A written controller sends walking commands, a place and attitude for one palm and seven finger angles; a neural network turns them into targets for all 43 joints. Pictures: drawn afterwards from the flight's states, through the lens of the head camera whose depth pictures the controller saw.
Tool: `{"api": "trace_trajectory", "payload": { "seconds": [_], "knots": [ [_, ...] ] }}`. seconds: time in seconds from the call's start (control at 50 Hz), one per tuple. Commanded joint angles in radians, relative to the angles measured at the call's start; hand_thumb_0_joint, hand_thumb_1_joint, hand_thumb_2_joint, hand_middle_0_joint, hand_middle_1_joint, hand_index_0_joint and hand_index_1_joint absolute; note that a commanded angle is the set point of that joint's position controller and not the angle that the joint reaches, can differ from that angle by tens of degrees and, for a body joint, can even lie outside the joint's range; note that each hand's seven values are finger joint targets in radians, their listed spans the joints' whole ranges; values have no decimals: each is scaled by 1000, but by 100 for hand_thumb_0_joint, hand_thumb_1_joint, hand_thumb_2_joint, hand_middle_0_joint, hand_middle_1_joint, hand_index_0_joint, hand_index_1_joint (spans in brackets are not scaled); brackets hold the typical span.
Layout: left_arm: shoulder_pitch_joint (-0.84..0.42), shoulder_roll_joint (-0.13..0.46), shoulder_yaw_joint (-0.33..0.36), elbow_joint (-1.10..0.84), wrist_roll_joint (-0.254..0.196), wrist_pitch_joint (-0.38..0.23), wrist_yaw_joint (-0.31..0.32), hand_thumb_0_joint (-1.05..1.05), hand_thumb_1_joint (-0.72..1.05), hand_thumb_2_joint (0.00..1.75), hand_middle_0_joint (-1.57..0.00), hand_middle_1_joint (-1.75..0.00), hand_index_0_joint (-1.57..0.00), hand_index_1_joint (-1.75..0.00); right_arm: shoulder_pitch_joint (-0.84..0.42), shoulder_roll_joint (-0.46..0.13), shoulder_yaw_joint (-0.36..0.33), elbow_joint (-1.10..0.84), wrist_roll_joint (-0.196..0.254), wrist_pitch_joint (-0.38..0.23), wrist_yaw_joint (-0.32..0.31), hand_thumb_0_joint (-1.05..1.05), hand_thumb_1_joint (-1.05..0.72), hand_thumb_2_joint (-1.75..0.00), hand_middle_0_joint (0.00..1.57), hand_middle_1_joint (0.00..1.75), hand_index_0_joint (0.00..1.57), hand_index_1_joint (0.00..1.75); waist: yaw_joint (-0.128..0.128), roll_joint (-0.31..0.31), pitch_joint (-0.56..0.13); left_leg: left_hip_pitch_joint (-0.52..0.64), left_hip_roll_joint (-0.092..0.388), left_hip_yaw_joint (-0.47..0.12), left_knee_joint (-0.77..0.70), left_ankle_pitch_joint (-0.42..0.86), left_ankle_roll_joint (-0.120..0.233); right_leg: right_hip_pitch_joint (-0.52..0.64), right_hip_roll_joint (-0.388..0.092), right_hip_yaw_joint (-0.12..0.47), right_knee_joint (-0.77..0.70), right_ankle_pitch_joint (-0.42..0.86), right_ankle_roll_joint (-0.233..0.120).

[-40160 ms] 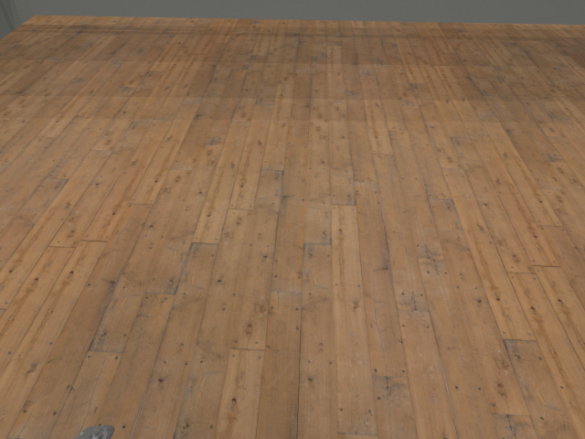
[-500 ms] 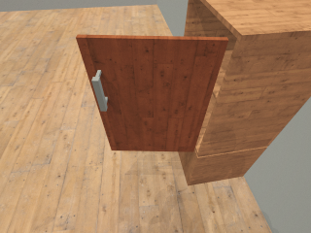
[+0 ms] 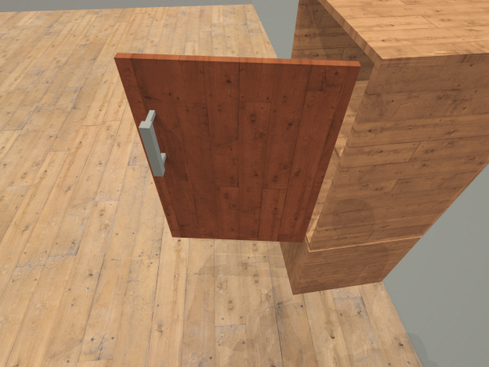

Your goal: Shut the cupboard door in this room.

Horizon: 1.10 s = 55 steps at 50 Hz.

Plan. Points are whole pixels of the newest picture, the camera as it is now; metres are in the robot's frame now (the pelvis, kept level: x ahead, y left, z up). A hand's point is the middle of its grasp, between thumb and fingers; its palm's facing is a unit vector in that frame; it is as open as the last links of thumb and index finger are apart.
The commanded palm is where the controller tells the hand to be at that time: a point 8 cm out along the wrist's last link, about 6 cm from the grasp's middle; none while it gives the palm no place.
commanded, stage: come to a stop and stand still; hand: left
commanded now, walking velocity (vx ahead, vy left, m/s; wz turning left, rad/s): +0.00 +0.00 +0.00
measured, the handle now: (155, 144) +0.51 +0.22 +0.06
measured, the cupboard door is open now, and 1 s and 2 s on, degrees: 79 79 79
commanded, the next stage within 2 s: look again from close up in 0.12 s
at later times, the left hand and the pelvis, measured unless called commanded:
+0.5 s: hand out of the picture +0.01 +0.20 -0.19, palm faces -0.01 -0.98 -0.20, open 7.4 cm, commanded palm none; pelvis -0.01 +0.02 -0.01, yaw -1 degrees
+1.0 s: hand out of the picture -0.06 +0.22 -0.19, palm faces +0.00 -0.98 -0.18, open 7.4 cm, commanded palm none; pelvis -0.01 +0.04 -0.01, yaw -1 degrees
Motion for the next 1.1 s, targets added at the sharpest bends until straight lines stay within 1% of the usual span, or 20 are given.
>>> {"api": "trace_trajectory", "payload": {
  "seconds": [0.0, 0.18, 0.2, 0.22, 0.24, 0.26, 0.28, 0.3, 0.32, 0.34, 0.4, 0.42, 0.48, 0.6, 0.76, 0.86, 0.9, 1.0, 1.04, 1.08],
  "knots": [
    [86, 99, 20, -16, 1, -17, 6, 0, 90, 90, -20, -30, -20, -30, 61, -79, -11, -20, 0, -11, -7, 0, -90, -90, 20, 30, 20, 30, -3, -5, 42, 78, 80, -78, -24, 179, 27, -111, -132, 112, -99, 269, 10],
    [76, 118, 22, -22, 0, -16, 4, 0, 90, 90, -20, -30, -20, -30, 43, -96, -10, -28, -1, -11, -9, 0, -90, -90, 20, 30, 20, 30, 1, 3, 41, 87, 83, -76, -20, 201, 26, -89, -133, 108, -96, 317, 10],
    [147, 144, 26, -3, 27, -53, 40, 0, 90, 90, -20, -30, -20, -30, -68, -117, -3, -104, 4, -30, 4, 0, -90, -90, 20, 30, 20, 30, 39, -26, 24, -11, 74, -16, 251, 234, 9, -100, -191, 193, -76, 890, 73],
    [123, 198, 36, -35, 23, -60, 40, 0, 90, 90, -20, -30, -20, -30, -45, -98, 4, -163, -2, -19, 9, 0, -90, -90, 20, 30, 20, 30, -5, -45, 41, -115, 15, 2, 230, -15, 7, 9, -238, 176, -3, 1252, 61],
    [116, 189, 32, -61, 16, -62, 34, 0, 90, 90, -20, -30, -20, -30, 57, -74, 0, -145, -8, -26, 7, 0, -90, -90, 20, 30, 20, 30, -39, -101, -94, -99, -1, 11, 166, -89, 32, 97, -233, 141, 97, 1344, 26],
    [104, 171, 23, -74, 8, -61, 30, 0, 90, 90, -20, -30, -20, -30, 84, -87, -4, -141, -10, -28, 5, 0, -90, -90, 20, 30, 20, 30, -42, -128, -181, -44, -6, 7, 135, -2, 36, 141, -204, 106, 155, 1312, -3],
    [101, 168, 23, -86, 2, -58, 26, 0, 90, 90, -20, -30, -20, -30, 83, -103, -8, -139, -6, -27, 3, 0, -90, -90, 20, 30, 20, 30, -35, -137, -198, -11, 10, -11, 130, 81, 44, 114, -185, 105, 158, 1163, -7],
    [97, 158, 25, -96, 3, -52, 24, 0, 90, 90, -20, -30, -20, -30, 74, -115, -10, -147, -5, -25, 2, 0, -90, -90, 20, 30, 20, 30, -26, -105, -165, -3, 37, -25, 131, 145, 50, 57, -173, 111, 135, 1003, -8],
    [87, 154, 21, -106, 7, -40, 23, 0, 90, 90, -20, -30, -20, -30, 67, -120, -9, -148, -7, -25, 1, 0, -90, -90, 20, 30, 20, 30, -22, -4, -93, 6, 54, -29, 130, 233, 50, -16, -151, 110, 118, 820, -13],
    [91, 151, 20, -110, 7, -33, 20, 0, 90, 90, -20, -30, -20, -30, 40, -117, -4, -153, -5, -19, 0, 0, -90, -90, 20, 30, 20, 30, -6, 18, -33, -16, 69, -51, 126, 236, 49, -68, -138, 115, 75, 621, -12],
    [64, 154, 15, -113, 11, -15, 12, 0, 90, 90, -20, -30, -20, -30, 11, -131, -2, -170, -5, -12, 7, 0, -90, -90, 20, 30, 20, 30, -2, 41, 51, -55, 77, -99, 62, 157, 53, -138, -103, 115, 17, 237, -16],
    [65, 150, 14, -114, 14, -13, 11, 0, 90, 90, -20, -30, -20, -30, 13, -138, -2, -167, -9, -15, 9, 0, -90, -90, 20, 30, 20, 30, 4, 34, 54, -61, 84, -109, 53, 161, 60, -136, -93, 111, 7, 182, -13],
    [45, 156, 12, -125, 12, -4, 3, 0, 90, 90, -20, -30, -20, -30, 5, -155, -5, -180, -11, -11, 14, 0, -90, -90, 20, 30, 20, 30, 3, 37, 83, -105, 76, -143, -17, -53, 63, -166, -83, 109, -16, -14, -9],
    [45, 169, 14, -143, 15, 0, -4, 0, 90, 90, -20, -30, -20, -30, 10, -184, -10, -192, -14, -13, 19, 0, -90, -90, 20, 30, 20, 30, 7, 44, 51, -129, 85, -184, -97, -200, 70, -148, -81, 87, -1, -32, -1],
    [65, 180, 11, -120, 13, -6, -7, 0, 90, 90, -20, -30, -20, -30, 13, -194, -6, -164, -7, -22, 19, 0, -90, -90, 20, 30, 20, 30, 10, 43, 13, -89, 87, -182, -101, -109, 73, -121, -97, 83, -14, 37, 5],
    [114, 147, 8, -87, 23, 4, -17, 0, 90, 90, -20, -30, -20, -30, 36, -201, -13, -130, -13, -2, 20, 0, -90, -90, 20, 30, 20, 30, 11, 74, 53, -128, 126, -236, -174, -435, 99, -165, -51, 26, 55, -147, 1],
    [133, 138, 8, -77, 24, 2, -21, 0, 90, 90, -20, -30, -20, -30, 33, -203, -16, -127, -13, -1, 20, 0, -90, -90, 20, 30, 20, 30, 15, 50, 80, -149, 130, -240, -161, -437, 109, -175, -48, 33, 57, -144, -5],
    [170, 139, 14, -57, 19, -12, -25, 0, 90, 90, -20, -30, -20, -30, 33, -171, -16, -119, -11, -12, 21, 0, -90, -90, 20, 30, 20, 30, 18, 32, 77, -155, 97, -180, -68, -354, 103, -174, -79, 93, 11, -162, -28],
    [186, 147, 19, -51, 18, -17, -24, 0, 90, 90, -20, -30, -20, -30, 21, -145, -14, -123, -9, -17, 21, 0, -90, -90, 20, 30, 20, 30, 21, -35, 100, -189, 56, -119, 29, -276, 87, -165, -111, 156, -43, -173, -46],
    [209, 164, 28, -36, 15, -24, -18, 0, 90, 90, -20, -30, -20, -30, 15, -110, -6, -129, -8, -29, 22, 0, -90, -90, 20, 30, 20, 30, 22, -145, 76, -231, 2, -17, 173, -149, 69, -92, -166, 227, -79, -68, -74]
  ]
}}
